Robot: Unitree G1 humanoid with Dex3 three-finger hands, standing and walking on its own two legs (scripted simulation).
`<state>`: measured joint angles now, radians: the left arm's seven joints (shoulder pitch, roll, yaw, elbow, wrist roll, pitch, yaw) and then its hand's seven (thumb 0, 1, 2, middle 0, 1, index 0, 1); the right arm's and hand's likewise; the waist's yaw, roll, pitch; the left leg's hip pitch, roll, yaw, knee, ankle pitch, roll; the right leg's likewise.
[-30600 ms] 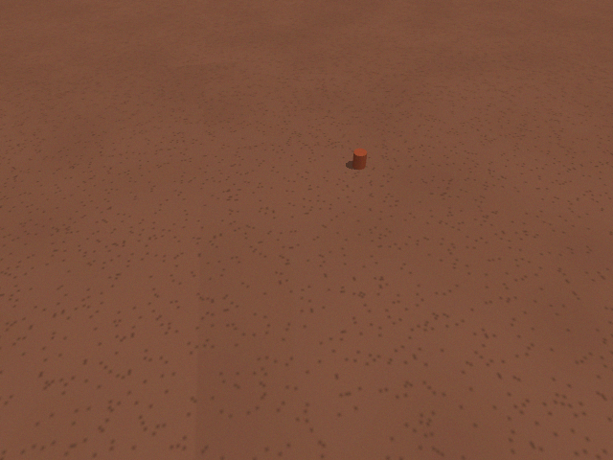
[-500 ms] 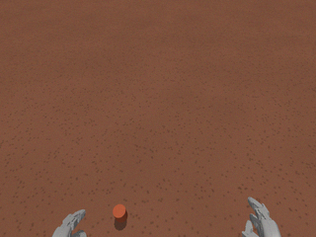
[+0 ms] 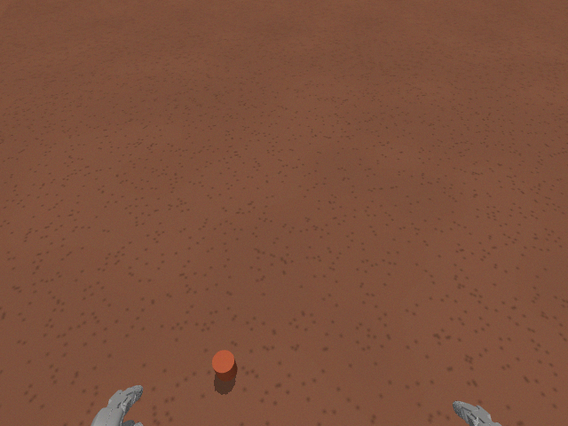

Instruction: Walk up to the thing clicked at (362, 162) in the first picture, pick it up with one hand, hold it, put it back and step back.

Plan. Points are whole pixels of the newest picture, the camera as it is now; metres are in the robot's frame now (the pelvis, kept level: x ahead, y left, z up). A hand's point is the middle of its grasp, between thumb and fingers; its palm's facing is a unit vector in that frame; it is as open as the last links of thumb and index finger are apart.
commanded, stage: stand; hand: left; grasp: from above
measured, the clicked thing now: (225, 365) +0.43 +0.23 -0.69
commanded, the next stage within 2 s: none
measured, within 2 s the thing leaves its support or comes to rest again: neither
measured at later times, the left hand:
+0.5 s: hand out of the picture +0.04 +0.24 -0.13, palm faces +0.05 -0.94 -0.33, open 7.4 cm
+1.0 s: hand out of the picture +0.04 +0.25 -0.12, palm faces +0.03 -0.94 -0.33, open 7.4 cm
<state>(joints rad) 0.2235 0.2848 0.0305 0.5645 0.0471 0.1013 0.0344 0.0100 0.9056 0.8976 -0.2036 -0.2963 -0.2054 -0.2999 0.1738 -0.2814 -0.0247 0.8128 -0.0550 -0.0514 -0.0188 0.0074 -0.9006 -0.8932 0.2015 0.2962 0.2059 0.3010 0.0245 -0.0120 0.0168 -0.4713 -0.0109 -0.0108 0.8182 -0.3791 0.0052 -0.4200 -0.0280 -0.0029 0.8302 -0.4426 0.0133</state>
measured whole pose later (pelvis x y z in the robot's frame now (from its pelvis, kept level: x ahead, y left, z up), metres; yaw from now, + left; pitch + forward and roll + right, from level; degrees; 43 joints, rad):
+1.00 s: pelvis +0.00 +0.01 +0.04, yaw +0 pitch -4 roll +0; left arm 0.14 0.30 0.04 1.16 0.02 0.00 0.02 0.01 0.91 0.90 -0.20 -0.30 -0.20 -0.30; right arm 0.14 -0.31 -0.02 1.14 -0.02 0.00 -0.01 0.00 -0.90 -0.89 0.20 0.30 0.20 0.30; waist 0.01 0.01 0.07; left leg -0.15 -0.01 -0.02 0.36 -0.15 0.01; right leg -0.08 -0.03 -0.02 0.34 -0.19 0.02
